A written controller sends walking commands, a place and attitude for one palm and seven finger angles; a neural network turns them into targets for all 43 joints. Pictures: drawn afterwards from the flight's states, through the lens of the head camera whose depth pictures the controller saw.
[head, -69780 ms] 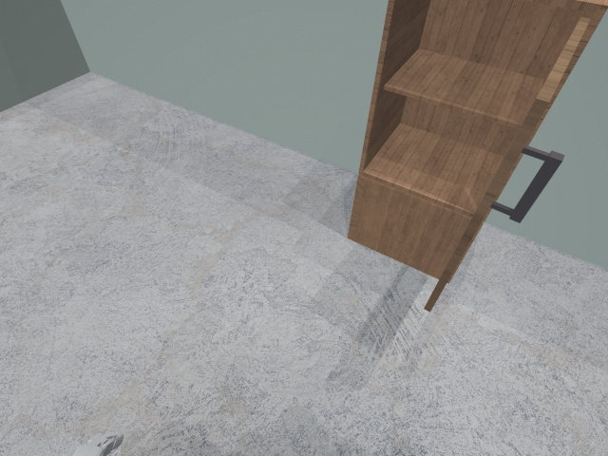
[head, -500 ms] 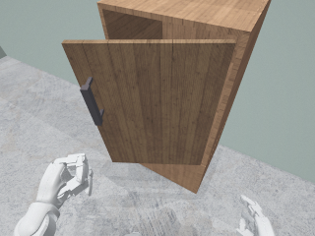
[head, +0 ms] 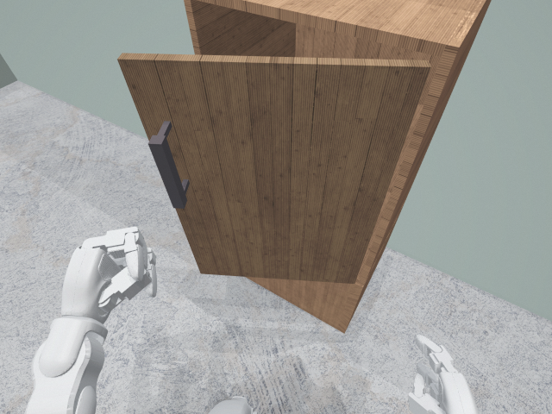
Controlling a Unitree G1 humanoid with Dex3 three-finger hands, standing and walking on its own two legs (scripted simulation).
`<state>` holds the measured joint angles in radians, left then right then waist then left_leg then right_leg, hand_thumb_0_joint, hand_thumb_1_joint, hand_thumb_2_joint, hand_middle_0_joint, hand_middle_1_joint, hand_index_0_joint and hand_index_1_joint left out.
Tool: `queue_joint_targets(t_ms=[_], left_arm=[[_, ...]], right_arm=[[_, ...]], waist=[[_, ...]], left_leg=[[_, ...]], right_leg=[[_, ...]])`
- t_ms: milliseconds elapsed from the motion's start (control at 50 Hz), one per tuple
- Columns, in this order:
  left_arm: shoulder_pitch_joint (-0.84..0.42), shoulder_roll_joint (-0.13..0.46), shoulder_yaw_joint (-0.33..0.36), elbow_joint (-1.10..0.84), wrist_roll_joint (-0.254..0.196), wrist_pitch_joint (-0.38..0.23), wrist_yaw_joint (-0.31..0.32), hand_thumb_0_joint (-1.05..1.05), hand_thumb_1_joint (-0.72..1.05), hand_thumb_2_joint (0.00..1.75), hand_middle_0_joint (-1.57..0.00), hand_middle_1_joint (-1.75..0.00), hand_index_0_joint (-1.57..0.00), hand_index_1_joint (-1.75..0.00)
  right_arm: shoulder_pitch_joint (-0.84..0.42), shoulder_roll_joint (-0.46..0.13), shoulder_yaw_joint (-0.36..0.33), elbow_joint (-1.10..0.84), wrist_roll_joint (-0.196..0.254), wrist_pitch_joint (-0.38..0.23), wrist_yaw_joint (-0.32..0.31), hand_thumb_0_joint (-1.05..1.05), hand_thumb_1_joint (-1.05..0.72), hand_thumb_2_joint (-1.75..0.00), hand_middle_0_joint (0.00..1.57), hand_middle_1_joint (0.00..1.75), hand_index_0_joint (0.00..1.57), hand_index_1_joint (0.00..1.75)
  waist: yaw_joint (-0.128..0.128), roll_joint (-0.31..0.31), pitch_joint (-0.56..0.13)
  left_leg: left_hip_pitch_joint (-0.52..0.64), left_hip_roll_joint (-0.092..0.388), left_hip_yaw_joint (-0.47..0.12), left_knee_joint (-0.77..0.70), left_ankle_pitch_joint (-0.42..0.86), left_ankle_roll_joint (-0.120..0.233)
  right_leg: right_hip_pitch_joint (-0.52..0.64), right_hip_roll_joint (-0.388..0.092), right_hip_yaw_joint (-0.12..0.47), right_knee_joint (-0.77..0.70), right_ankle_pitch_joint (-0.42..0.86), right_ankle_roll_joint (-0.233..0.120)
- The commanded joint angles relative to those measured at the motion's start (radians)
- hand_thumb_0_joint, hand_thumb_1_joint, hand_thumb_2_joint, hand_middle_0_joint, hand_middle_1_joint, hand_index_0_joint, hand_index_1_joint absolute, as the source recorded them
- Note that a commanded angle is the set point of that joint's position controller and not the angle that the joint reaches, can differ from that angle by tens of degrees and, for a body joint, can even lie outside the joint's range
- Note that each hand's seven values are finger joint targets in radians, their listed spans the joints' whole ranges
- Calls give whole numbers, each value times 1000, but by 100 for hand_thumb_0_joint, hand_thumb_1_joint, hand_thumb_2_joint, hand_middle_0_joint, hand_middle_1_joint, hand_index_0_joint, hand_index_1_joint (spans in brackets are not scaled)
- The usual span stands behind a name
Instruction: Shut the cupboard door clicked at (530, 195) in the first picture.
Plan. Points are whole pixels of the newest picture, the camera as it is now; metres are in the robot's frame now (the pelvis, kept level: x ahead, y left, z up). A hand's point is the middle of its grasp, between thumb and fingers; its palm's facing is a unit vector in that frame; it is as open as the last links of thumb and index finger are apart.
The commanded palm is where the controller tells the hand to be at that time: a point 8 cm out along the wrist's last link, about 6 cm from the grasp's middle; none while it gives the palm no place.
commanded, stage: bring the fist close to the handle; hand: left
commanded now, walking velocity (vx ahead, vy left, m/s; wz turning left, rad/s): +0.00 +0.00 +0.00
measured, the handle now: (173, 166) +0.47 +0.21 +0.09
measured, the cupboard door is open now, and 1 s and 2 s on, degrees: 27 27 20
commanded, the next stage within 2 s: push the door shut along its arc in 1.18 s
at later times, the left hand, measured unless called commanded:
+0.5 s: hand (168, 240) +0.32 +0.18 +0.09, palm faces -0.03 -1.00 -0.02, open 3.1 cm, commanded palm +0.30 +0.23 +0.10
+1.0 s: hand (176, 206) +0.37 +0.18 +0.11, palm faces +0.00 -1.00 -0.03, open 3.2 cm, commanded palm +0.34 +0.23 +0.10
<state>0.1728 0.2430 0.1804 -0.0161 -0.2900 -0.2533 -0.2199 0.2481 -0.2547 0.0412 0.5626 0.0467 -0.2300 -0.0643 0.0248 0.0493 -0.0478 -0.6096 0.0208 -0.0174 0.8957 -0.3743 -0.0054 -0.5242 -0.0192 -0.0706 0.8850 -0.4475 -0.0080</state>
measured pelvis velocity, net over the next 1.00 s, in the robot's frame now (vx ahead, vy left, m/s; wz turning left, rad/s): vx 0.00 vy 0.00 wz -0.04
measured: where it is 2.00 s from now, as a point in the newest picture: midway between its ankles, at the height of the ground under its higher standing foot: outside the picture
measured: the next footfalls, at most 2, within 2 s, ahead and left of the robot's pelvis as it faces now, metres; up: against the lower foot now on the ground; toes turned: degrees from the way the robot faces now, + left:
none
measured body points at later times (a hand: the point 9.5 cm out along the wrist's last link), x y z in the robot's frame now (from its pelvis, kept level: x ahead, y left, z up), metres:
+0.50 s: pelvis +0.00 +0.00 +0.01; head +0.03 -0.01 +0.46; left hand +0.32 +0.23 +0.10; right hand +0.16 -0.24 -0.08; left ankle +0.05 +0.12 -0.69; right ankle +0.00 -0.12 -0.69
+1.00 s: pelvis +0.00 +0.00 +0.01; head +0.04 -0.01 +0.46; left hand +0.36 +0.23 +0.11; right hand +0.12 -0.26 -0.10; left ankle +0.05 +0.12 -0.69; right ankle +0.00 -0.12 -0.69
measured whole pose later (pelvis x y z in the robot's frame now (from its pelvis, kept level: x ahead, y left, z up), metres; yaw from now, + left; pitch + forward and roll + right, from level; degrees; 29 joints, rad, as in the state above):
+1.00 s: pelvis +0.00 +0.00 +0.01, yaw -2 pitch +7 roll +0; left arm -0.29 0.28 0.25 0.50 -0.24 -0.27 -0.23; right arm 0.29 -0.27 0.02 0.61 0.05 -0.11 -0.04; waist -0.02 0.03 -0.06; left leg -0.60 0.03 0.02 0.83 -0.35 0.00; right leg -0.55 -0.01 -0.03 0.85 -0.42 0.00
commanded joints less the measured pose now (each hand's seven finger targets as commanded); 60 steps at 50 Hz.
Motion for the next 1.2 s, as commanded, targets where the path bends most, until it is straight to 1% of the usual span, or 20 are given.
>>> queue_joint_targets(t_ms=[0,80,160,240,340,380,420,480,500,580,660,700,760,800,860,1020,1060,1100,1140,1180], left_arm=[[-105,138,30,-80,-5,6,-48,0,90,90,-130,-150,-130,-150],[-254,147,49,-96,-16,60,-42,0,90,90,-130,-150,-130,-150],[-286,163,112,-148,-23,1,19,0,90,90,-130,-150,-130,-150],[-357,156,82,-79,13,-48,38,0,90,90,-130,-150,-130,-150],[-410,129,25,37,21,-6,-12,0,90,90,-130,-150,-130,-150],[-454,142,40,51,11,11,-23,0,90,90,-130,-150,-130,-150],[-499,180,79,65,2,9,-20,0,90,90,-130,-150,-130,-150],[-602,188,95,58,0,-25,3,0,90,90,-130,-150,-130,-150],[-620,229,125,78,7,-38,15,0,90,90,-130,-150,-130,-150],[-663,190,83,168,30,-57,15,0,90,90,-130,-150,-130,-150],[-704,170,51,277,37,-21,-5,0,90,90,-130,-150,-130,-150],[-715,222,99,322,33,-9,-7,0,90,90,-130,-150,-130,-150],[-843,210,87,327,27,-24,-4,0,90,90,-130,-150,-130,-150],[-805,263,145,321,25,-47,7,0,90,90,-130,-150,-130,-150],[-762,253,147,297,29,-85,8,0,90,90,-130,-150,-130,-150],[-685,222,117,318,17,-58,-27,0,90,90,-130,-150,-130,-150],[-764,230,116,323,12,-53,-27,0,90,90,-130,-150,-130,-150],[-807,247,122,299,17,-65,-19,0,90,90,-130,-150,-130,-150],[-859,198,72,267,24,-85,-11,0,90,90,-130,-150,-130,-150],[-832,206,89,260,23,-101,-3,0,90,90,-130,-150,-130,-150]], right_arm=[[-39,-129,-51,-142,9,-50,-9,0,-90,-90,20,30,20,30],[-58,-128,-49,-155,11,-34,-16,0,-90,-90,20,30,20,30],[-69,-111,-49,-159,0,-29,-9,0,-90,-90,20,30,20,30],[-56,-113,-51,-125,-1,-21,3,0,-90,-90,20,30,20,30],[-48,-131,-57,-119,7,-6,2,0,-90,-90,20,30,20,30],[-49,-134,-58,-119,8,0,-3,0,-90,-90,20,30,20,30],[-54,-136,-58,-116,6,5,-8,0,-90,-90,20,30,20,30],[-59,-130,-57,-107,3,6,-11,0,-90,-90,20,30,20,30],[-49,-135,-56,-95,0,10,-12,0,-90,-90,20,30,20,30],[-46,-131,-56,-84,2,19,-3,0,-90,-90,20,30,20,30],[-28,-141,-60,-79,7,34,2,0,-90,-90,20,30,20,30],[-19,-152,-63,-77,5,43,0,0,-90,-90,20,30,20,30],[-23,-147,-60,-77,5,50,-2,0,-90,-90,20,30,20,30],[-18,-151,-63,-82,0,54,-1,0,-90,-90,20,30,20,30],[-19,-139,-65,-90,-1,58,9,0,-90,-90,20,30,20,30],[-14,-147,-71,-99,9,76,15,0,-90,-90,20,30,20,30],[-14,-149,-70,-89,11,80,8,0,-90,-90,20,30,20,30],[-19,-151,-70,-88,9,78,1,0,-90,-90,20,30,20,30],[-22,-142,-68,-85,8,70,1,0,-90,-90,20,30,20,30],[-15,-144,-73,-78,4,62,2,0,-90,-90,20,30,20,30]], waist=[[-18,-30,-189],[-17,-41,-190],[7,-33,-253],[-21,-16,-216],[-35,-32,-194],[-32,-10,-211],[-29,-51,-232],[-29,-20,-262],[-29,-40,-267],[-34,6,-262],[-47,-31,-238],[-40,-67,-247],[-52,-59,-269],[-24,-48,-309],[-9,-20,-366],[-25,-49,-271],[-47,-77,-246],[-50,-54,-249],[-60,-16,-276],[-49,-16,-325]], left_leg=[[129,-27,-11,-154,100,30],[153,-28,-12,-175,105,28],[191,-28,-3,-181,176,22],[181,-23,1,-174,169,22],[162,-27,3,-180,118,27],[178,-28,2,-182,121,25],[173,-29,2,-179,125,28],[200,-27,0,-179,139,24],[196,-24,-3,-177,141,26],[198,-24,3,-176,151,23],[173,-24,3,-177,126,25],[161,-24,2,-174,121,28],[165,-27,5,-167,116,29],[176,-26,7,-165,149,29],[195,-28,18,-158,216,26],[158,-28,26,-169,181,34],[149,-27,23,-172,134,34],[161,-26,18,-170,114,35],[198,-23,9,-171,120,33],[224,-21,3,-166,144,29]], right_leg=[[48,27,46,-176,181,-6],[49,26,36,-185,191,-2],[94,30,25,-159,264,-8],[55,32,25,-149,263,-9],[44,27,38,-180,223,-6],[50,28,37,-183,228,-8],[66,26,45,-189,228,-5],[62,28,40,-176,239,-8],[68,30,43,-176,237,-8],[47,28,42,-164,256,-12],[32,27,41,-177,242,-7],[47,27,47,-187,235,-6],[41,23,55,-186,231,-4],[75,25,59,-177,261,-8],[113,24,58,-152,345,-11],[88,25,61,-180,331,-2],[62,26,64,-196,274,2],[51,28,66,-198,238,-1],[31,30,54,-184,238,-6],[42,34,49,-170,261,-9]])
